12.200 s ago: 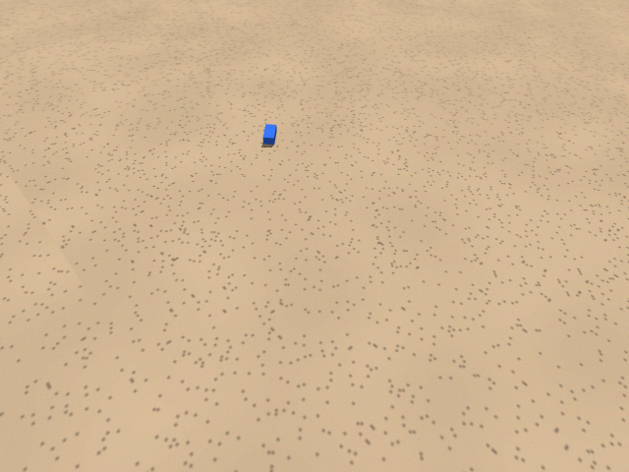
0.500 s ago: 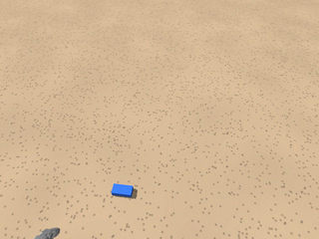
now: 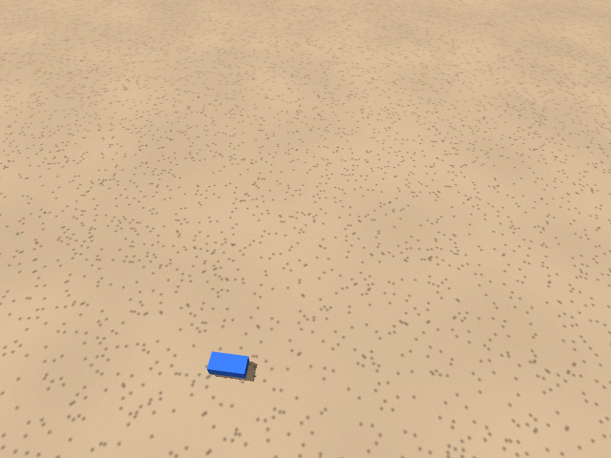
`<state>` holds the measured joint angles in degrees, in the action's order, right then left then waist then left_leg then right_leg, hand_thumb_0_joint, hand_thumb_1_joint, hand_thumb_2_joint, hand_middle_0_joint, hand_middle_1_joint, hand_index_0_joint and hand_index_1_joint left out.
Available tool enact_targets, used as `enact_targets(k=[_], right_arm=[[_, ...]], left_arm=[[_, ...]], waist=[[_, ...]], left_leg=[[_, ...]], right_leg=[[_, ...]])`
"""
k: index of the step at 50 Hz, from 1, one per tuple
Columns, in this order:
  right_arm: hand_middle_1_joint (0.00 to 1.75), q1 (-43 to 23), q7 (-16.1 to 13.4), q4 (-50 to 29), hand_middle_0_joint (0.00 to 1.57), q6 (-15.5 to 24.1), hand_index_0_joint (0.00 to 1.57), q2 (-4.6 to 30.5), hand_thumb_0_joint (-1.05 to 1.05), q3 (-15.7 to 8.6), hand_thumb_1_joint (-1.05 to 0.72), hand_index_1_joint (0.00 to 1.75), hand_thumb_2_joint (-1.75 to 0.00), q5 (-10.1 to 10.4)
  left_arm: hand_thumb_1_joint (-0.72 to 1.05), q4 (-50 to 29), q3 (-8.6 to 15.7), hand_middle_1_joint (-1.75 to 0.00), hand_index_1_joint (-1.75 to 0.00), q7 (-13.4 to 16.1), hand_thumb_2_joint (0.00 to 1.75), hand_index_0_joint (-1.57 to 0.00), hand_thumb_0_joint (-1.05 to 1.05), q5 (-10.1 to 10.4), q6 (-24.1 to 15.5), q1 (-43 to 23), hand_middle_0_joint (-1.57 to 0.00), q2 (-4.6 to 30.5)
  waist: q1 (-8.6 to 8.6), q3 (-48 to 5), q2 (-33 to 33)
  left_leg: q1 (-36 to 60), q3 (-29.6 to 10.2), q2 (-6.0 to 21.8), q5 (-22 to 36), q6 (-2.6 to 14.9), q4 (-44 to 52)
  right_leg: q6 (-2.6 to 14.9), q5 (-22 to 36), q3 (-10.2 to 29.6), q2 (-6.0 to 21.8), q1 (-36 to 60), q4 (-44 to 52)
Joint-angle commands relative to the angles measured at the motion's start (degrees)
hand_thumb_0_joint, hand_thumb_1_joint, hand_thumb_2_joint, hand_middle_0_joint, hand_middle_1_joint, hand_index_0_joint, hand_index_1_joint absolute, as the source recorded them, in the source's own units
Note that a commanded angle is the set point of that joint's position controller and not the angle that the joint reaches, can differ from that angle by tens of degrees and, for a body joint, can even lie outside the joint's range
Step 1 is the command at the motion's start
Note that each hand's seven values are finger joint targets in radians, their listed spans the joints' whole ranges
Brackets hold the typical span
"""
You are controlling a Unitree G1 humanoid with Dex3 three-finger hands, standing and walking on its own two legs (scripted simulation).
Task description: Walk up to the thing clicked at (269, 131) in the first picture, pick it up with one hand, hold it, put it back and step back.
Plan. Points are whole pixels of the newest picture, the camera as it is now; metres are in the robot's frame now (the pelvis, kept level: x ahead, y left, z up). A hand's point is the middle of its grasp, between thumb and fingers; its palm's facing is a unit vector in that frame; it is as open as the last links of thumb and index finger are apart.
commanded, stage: stand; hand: left
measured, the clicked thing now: (228, 364) +0.52 +0.22 -0.76
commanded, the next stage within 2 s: none
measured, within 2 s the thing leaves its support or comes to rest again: neither
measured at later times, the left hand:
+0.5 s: hand out of the picture +0.08 +0.24 -0.16, palm faces -0.02 -0.94 -0.34, open 7.4 cm
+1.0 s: hand out of the picture +0.09 +0.25 -0.15, palm faces -0.02 -0.94 -0.34, open 7.4 cm
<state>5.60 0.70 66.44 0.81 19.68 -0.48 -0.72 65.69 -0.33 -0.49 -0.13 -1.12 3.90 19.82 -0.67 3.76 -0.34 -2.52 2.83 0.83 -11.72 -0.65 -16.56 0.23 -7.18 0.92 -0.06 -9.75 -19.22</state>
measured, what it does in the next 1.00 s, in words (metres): stands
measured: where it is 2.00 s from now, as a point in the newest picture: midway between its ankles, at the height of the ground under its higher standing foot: outside the picture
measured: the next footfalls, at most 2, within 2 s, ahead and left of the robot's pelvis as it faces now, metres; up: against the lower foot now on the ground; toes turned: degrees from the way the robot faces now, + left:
none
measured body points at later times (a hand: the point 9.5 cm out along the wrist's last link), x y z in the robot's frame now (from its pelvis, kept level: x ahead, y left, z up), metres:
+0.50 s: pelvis +0.00 -0.01 +0.00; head +0.01 -0.01 +0.45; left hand +0.08 +0.29 -0.13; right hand +0.08 -0.30 -0.14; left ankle -0.03 +0.12 -0.75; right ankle +0.04 -0.11 -0.75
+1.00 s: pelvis +0.01 -0.01 +0.00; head +0.02 -0.01 +0.45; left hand +0.09 +0.29 -0.13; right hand +0.08 -0.30 -0.14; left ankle -0.03 +0.12 -0.75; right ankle +0.04 -0.11 -0.75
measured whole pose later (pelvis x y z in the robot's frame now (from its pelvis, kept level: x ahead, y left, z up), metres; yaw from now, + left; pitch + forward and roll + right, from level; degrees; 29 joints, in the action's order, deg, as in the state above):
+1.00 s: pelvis +0.01 -0.01 +0.00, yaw +1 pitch -2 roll +0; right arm 6.6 0.4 65.5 0.7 20.0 0.3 -0.8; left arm 65.1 -0.7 -0.4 -0.2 -1.1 4.8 19.9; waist -0.2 2.8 0.1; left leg -2.3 1.7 1.5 -12.4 -1.2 -16.5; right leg 0.7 -8.1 -0.3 -0.6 -9.0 -18.8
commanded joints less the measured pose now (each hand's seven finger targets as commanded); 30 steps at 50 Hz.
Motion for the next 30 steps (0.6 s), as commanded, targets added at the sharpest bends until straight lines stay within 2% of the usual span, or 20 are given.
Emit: enact_targets(k=[1, 3, 5, 7, 10, 11, 16, 19, 23, 30], right_arm=[[0.3, -2.33, -0.75, -3.46, 0.2, 1.18, 0.2, 11.95, 0.0, -2.34, -0.9, 0.3, -0.9, 0.09], [0.3, -2.01, -0.64, -3.3, 0.2, 1.03, 0.2, 11.97, 0.0, -2.31, -0.9, 0.3, -0.9, 0.14], [0.3, -1.89, -0.67, -3.53, 0.2, 1.06, 0.2, 12.08, 0.0, -2.37, -0.9, 0.3, -0.9, 0.05], [0.3, -2.14, -0.63, -3.47, 0.2, 1.0, 0.2, 11.87, 0.0, -2.32, -0.9, 0.3, -0.9, 0.18], [0.3, -1.91, -0.64, -3.61, 0.2, 0.96, 0.2, 12.05, 0.0, -2.29, -0.9, 0.3, -0.9, 0.04], [0.3, -1.55, -0.63, -3.59, 0.2, 0.91, 0.2, 11.78, 0.0, -2.3, -0.9, 0.3, -0.9, 0.17], [0.3, -1.79, -0.65, -3.88, 0.2, 0.99, 0.2, 11.86, 0.0, -2.09, -0.9, 0.3, -0.9, 0.02], [0.3, -1.41, -0.67, -3.77, 0.2, 0.89, 0.2, 12.08, 0.0, -2.07, -0.9, 0.3, -0.9, 0.04], [0.3, -1.33, -0.8, -3.96, 0.2, 1.0, 0.2, 12.13, 0.0, -2.04, -0.9, 0.3, -0.9, 0.02], [0.3, -0.78, -0.78, -3.88, 0.2, 0.92, 0.2, 12.13, 0.0, -1.81, -0.9, 0.3, -0.9, 0.16]], left_arm=[[0.9, -3.47, 2.23, -0.3, -0.3, 0.87, 0.9, -0.2, 0.0, 0.02, -1.12, -2.45, -0.2, 12.75], [0.9, -3.42, 2.06, -0.3, -0.3, 0.87, 0.9, -0.2, 0.0, -0.04, -1.24, -2.03, -0.2, 12.58], [0.9, -3.55, 2.04, -0.3, -0.3, 0.93, 0.9, -0.2, 0.0, -0.16, -1.21, -2.1, -0.2, 12.7], [0.9, -3.5, 1.89, -0.3, -0.3, 0.93, 0.9, -0.2, 0.0, -0.21, -1.24, -1.47, -0.2, 12.54], [0.9, -3.62, 1.84, -0.3, -0.3, 0.94, 0.9, -0.2, 0.0, -0.15, -1.23, -1.23, -0.2, 12.36], [0.9, -3.56, 1.94, -0.3, -0.3, 1.0, 0.9, -0.2, 0.0, -0.16, -1.21, -0.92, -0.2, 12.75], [0.9, -3.81, 1.88, -0.3, -0.3, 0.96, 0.9, -0.2, 0.0, -0.18, -1.21, -1.07, -0.2, 12.8], [0.9, -3.69, 1.72, -0.3, -0.3, 0.93, 0.9, -0.2, 0.0, -0.15, -1.19, -0.62, -0.2, 12.54], [0.9, -3.88, 1.88, -0.3, -0.3, 0.96, 0.9, -0.2, 0.0, -0.06, -1.12, -1.01, -0.2, 12.78], [0.9, -3.68, 1.8, -0.3, -0.3, 0.93, 0.9, -0.2, 0.0, -0.17, -1.23, -0.65, -0.2, 12.67]], waist=[[0.03, -5.67, 0.61], [0.18, -5.48, 0.22], [-0.13, -5.78, 0.25], [0.08, -5.15, -0.36], [0.08, -5.04, 0.41], [0.04, -5.17, -0.26], [0.19, -5.1, 0.32], [0.32, -4.65, -0.03], [0.37, -5.86, 0.97], [0.46, -5.22, -0.35]], left_leg=[[-0.85, -5.64, 7.14, 4.05, 1.1, 3.23], [-1.73, -5.75, 7.1, 2.72, 1.34, 2.94], [-1.44, -5.87, 7.23, 3.75, 1.36, 2.66], [-1.22, -5.93, 7.08, 2.65, 1.49, 2.41], [-1.89, -5.97, 7.16, 3.68, 1.48, 2.51], [-1.46, -5.94, 7.02, 3.37, 1.46, 2.48], [-2.11, -6.04, 7.18, 4.34, 1.34, 2.63], [-2.79, -6.01, 7.09, 3.07, 1.56, 2.26], [-2.57, -6.16, 7.29, 4.89, 1.28, 2.78], [-2.94, -6.1, 7.06, 3.69, 1.52, 2.47]], right_leg=[[1.34, 5.64, 6.43, 6.87, 1.92, 2.88], [1.14, 3.49, 6.54, 7.01, 2.28, 3.54], [1.22, 4.38, 6.56, 7.01, 1.83, 3.42], [1.08, 2.78, 6.71, 6.99, 0.97, 3.92], [1.1, 5.1, 6.36, 6.97, 1.26, 3.45], [1.12, 3.85, 6.39, 6.86, 1.37, 3.47], [1.25, 5.36, 6.27, 7.02, 1.59, 3.09], [1.09, 2.97, 6.37, 6.94, 1.81, 3.73], [1.46, 6.02, 6.08, 7.15, 3.06, 2.48], [1.09, 4.96, 6.04, 7.2, 3.12, 3.26]])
